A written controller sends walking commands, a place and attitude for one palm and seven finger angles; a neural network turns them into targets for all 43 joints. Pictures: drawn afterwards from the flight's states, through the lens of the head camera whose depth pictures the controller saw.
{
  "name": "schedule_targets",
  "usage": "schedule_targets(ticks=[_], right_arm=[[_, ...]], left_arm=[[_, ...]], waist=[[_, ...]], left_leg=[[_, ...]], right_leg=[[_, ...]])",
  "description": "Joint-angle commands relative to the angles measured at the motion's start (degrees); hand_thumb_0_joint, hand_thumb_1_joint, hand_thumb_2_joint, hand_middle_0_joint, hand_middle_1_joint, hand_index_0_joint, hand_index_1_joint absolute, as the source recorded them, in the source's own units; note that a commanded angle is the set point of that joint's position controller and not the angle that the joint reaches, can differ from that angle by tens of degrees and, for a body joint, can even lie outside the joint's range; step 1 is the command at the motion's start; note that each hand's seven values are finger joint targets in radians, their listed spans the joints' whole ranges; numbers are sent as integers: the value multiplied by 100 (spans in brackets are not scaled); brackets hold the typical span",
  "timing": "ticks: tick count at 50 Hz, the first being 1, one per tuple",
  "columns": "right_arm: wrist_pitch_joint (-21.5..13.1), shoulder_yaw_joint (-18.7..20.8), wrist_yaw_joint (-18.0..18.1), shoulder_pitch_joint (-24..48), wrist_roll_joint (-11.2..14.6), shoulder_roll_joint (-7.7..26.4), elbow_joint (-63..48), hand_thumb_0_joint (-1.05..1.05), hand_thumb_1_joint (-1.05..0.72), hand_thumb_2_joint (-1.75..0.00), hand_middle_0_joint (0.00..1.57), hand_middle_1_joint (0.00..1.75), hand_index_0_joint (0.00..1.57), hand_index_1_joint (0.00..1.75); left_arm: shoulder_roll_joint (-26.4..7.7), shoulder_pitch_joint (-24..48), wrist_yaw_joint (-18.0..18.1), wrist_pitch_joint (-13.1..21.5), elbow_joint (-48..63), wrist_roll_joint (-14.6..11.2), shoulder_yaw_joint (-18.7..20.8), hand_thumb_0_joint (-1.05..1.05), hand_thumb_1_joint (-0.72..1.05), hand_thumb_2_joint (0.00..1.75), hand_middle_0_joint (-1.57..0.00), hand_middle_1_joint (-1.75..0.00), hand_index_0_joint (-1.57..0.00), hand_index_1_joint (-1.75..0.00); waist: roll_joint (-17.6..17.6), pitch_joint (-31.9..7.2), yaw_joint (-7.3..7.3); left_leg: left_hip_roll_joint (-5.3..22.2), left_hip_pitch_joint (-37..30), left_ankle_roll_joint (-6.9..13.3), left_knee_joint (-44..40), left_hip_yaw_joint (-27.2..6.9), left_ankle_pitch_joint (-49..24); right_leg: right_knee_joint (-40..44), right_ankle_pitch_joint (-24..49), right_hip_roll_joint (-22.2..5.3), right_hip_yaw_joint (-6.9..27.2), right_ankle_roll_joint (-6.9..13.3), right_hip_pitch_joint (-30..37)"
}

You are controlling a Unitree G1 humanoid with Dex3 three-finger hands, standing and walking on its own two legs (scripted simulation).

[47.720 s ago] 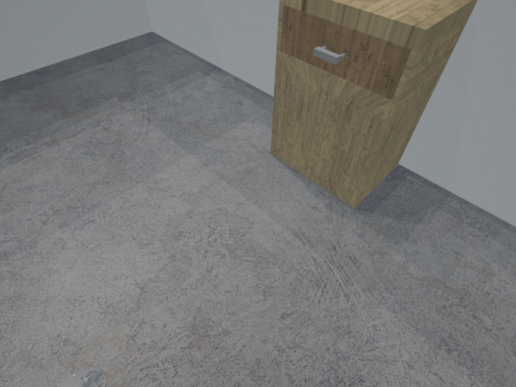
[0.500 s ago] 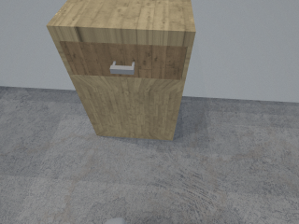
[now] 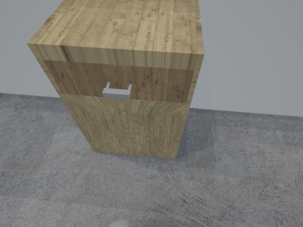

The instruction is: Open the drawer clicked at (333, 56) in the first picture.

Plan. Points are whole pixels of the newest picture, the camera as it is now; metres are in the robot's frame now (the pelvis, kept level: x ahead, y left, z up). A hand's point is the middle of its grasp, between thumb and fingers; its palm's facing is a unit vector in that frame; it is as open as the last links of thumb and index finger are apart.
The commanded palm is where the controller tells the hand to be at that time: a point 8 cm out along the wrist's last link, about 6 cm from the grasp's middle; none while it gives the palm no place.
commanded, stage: come to a stop and stand still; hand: left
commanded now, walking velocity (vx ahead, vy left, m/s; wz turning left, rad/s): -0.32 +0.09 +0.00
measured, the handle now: (118, 89) +0.58 +0.17 -0.05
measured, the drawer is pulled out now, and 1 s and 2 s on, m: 0.00 0.00 0.00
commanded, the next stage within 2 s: none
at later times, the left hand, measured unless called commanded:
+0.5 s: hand out of the picture +0.11 +0.18 -0.14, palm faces +0.01 -0.96 -0.29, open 7.4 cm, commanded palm none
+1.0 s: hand out of the picture +0.06 +0.24 -0.16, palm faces -0.04 -0.97 -0.25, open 7.4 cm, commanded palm none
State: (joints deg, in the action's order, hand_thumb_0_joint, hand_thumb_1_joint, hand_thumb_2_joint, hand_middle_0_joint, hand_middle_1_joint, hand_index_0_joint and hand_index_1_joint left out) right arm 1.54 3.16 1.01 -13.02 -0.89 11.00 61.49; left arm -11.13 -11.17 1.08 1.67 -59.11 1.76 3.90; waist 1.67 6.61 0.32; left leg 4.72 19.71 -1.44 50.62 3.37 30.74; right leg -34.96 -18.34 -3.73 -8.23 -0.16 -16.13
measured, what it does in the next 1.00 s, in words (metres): steps on the spot: left foot, then left foot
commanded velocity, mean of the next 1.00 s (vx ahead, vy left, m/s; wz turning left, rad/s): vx -0.07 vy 0.02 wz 0.00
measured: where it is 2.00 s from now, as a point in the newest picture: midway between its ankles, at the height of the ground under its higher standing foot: outside the picture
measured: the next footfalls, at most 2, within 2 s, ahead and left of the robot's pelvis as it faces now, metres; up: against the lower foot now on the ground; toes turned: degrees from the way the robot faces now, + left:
left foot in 0.06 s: +0.05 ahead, +0.12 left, +0.00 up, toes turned +5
left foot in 0.62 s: +0.08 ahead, +0.13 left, +0.00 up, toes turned -1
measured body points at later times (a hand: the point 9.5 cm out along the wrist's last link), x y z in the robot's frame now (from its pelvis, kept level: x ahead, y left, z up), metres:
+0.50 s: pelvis +0.03 -0.02 +0.02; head +0.10 -0.04 +0.46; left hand +0.11 +0.23 -0.12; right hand +0.11 -0.27 -0.14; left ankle +0.00 +0.12 -0.67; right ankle +0.01 -0.11 -0.73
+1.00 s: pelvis -0.01 +0.04 +0.00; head -0.02 +0.05 +0.45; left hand +0.07 +0.29 -0.14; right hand +0.05 -0.19 -0.13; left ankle +0.04 +0.13 -0.73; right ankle +0.01 -0.11 -0.73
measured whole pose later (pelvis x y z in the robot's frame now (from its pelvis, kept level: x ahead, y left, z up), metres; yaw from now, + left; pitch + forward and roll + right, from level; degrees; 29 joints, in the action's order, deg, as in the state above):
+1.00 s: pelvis -0.01 +0.04 +0.00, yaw -4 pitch -3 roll -1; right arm 0.9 1.0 0.4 -15.9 -1.4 9.7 50.6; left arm -12.8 -16.8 1.7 -2.2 -51.3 1.2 0.2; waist 0.0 -0.1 0.2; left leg -0.5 16.7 2.9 35.1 3.6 15.8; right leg -33.6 -15.8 -2.6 0.4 -2.0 -15.1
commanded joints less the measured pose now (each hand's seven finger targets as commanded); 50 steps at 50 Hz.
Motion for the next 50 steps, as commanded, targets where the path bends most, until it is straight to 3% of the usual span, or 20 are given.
schedule_targets(ticks=[1,3,6,8,11,12,13,14,15,17,20,25,28,29,31,32,34,37,40,50], right_arm=[[-184,-47,11,-791,50,137,-69,0,-90,-90,20,30,20,30],[-188,41,68,-616,-9,751,-218,0,-90,-90,20,30,20,30],[-103,117,172,-536,-6,865,-285,0,-90,-90,20,30,20,30],[-34,191,209,-439,-61,955,-363,0,-90,-90,20,30,20,30],[-14,282,199,-110,-24,1095,-526,0,-90,-90,20,30,20,30],[-4,291,187,-18,8,1063,-598,0,-90,-90,20,30,20,30],[21,279,158,22,57,880,-703,0,-90,-90,20,30,20,30],[41,213,74,23,72,606,-832,0,-90,-90,20,30,20,30],[116,210,82,214,70,471,-808,0,-90,-90,20,30,20,30],[174,166,93,429,38,387,-796,0,-90,-90,20,30,20,30],[118,98,35,575,46,397,-777,0,-90,-90,20,30,20,30],[95,35,-20,590,63,372,-748,0,-90,-90,20,30,20,30],[50,8,-13,259,48,411,-631,0,-90,-90,20,30,20,30],[-124,-4,-95,73,-28,744,-1282,0,-90,-90,20,30,20,30],[-251,122,40,13,-108,932,-1462,0,-90,-90,20,30,20,30],[-186,98,55,-1,-91,909,-1602,0,-90,-90,20,30,20,30],[-145,52,55,-6,-58,727,-1695,0,-90,-90,20,30,20,30],[-139,40,41,-171,-43,578,-1700,0,-90,-90,20,30,20,30],[-219,28,25,-244,-40,757,-1668,0,-90,-90,20,30,20,30],[-216,41,-11,-301,-44,845,-1401,0,-90,-90,20,30,20,30]], left_arm=[[-753,-195,135,-51,162,-106,91,0,90,90,-20,-30,-20,-30],[-437,-436,165,-137,264,-154,-27,0,90,90,-20,-30,-20,-30],[-539,-122,126,-268,360,-131,13,0,90,90,-20,-30,-20,-30],[-498,-15,111,-283,406,-127,41,0,90,90,-20,-30,-20,-30],[-497,-371,70,-232,396,-88,63,0,90,90,-20,-30,-20,-30],[-624,-568,65,-214,396,-57,110,0,90,90,-20,-30,-20,-30],[-946,-696,86,-188,409,0,153,0,90,90,-20,-30,-20,-30],[-1201,-614,81,-158,443,7,173,0,90,90,-20,-30,-20,-30],[-1205,-618,92,-166,423,3,163,0,90,90,-20,-30,-20,-30],[-983,-331,157,-180,468,-13,146,0,90,90,-20,-30,-20,-30],[-902,-417,214,-144,520,-52,156,0,90,90,-20,-30,-20,-30],[-1039,-465,180,-125,447,-36,157,0,90,90,-20,-30,-20,-30],[-996,-234,162,-139,442,-62,112,0,90,90,-20,-30,-20,-30],[-1368,-425,232,-54,809,-42,-107,0,90,90,-20,-30,-20,-30],[-770,-534,228,-127,1226,-122,-47,0,90,90,-20,-30,-20,-30],[-597,-703,229,-152,1235,-75,-83,0,90,90,-20,-30,-20,-30],[-738,-773,216,-179,1223,-14,-131,0,90,90,-20,-30,-20,-30],[-911,-527,186,-219,1328,-18,-138,0,90,90,-20,-30,-20,-30],[-824,-735,166,-230,1321,-45,-196,0,90,90,-20,-30,-20,-30],[-687,-817,73,-257,990,-24,-238,0,90,90,-20,-30,-20,-30]], waist=[[-537,-972,-248],[751,-1160,-37],[1519,-744,-235],[1167,-871,-232],[709,-1223,-32],[430,-1286,76],[-630,-1279,128],[-1399,-1054,94],[-1260,-829,248],[-1224,-651,127],[-1074,-1099,209],[-1054,-934,191],[-991,-745,-38],[-313,-1398,-250],[1029,-2484,-62],[472,-1889,-36],[-586,-968,-51],[-288,-380,-161],[237,-753,-39],[240,-321,17]], left_leg=[[-83,-930,-3,-2579,48,-2945],[1089,-1407,628,-2514,-765,-6573],[1379,-2032,949,-2578,-922,-8853],[1376,-2448,1109,-2319,-869,-8574],[1076,-2329,767,-1963,-519,-7653],[865,-1819,554,-1720,-347,-6588],[325,-894,235,-1157,-7,-4449],[-380,-55,-31,-503,185,-715],[-523,239,6,513,-246,454],[-469,842,-12,1336,-591,187],[-351,927,-123,546,-470,-172],[-389,318,-113,-711,-271,-588],[-343,-497,-61,-1882,-243,-1424],[-305,-682,178,-2602,-562,-2477],[385,-1746,492,-1953,-864,-4713],[549,-1311,558,-1866,-895,-4101],[4,-468,409,-1331,-578,-3413],[-138,-310,377,-1697,-520,-2662],[220,-493,534,-2078,-792,-3468],[333,324,544,-3422,-1157,-197]], right_leg=[[348,4011,-840,712,440,823],[24,1422,-214,356,-103,380],[-1094,-1067,152,454,-89,-560],[-1117,-1323,227,658,1,-871],[245,127,303,471,37,-108],[742,1650,185,547,46,509],[1018,3955,-545,1399,286,1137],[1162,5711,-1575,2041,883,1386],[1245,5984,-1906,2194,1218,1158],[1067,6083,-1511,1922,1223,1393],[1031,5777,-1293,1613,1084,2211],[1160,5123,-1233,1600,1032,1881],[1116,4016,-999,1452,782,1173],[47,4697,-820,1605,512,1753],[-120,1364,-157,797,156,489],[352,531,-34,762,144,102],[504,1927,-281,1262,249,93],[445,1359,-280,1360,320,-382],[153,855,66,899,142,-106],[497,162,132,792,57,186]])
